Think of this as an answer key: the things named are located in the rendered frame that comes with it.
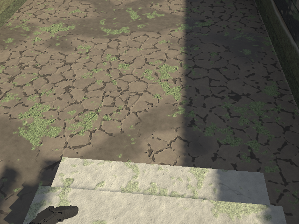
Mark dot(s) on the robot left hand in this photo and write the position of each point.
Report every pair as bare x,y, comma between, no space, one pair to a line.
53,215

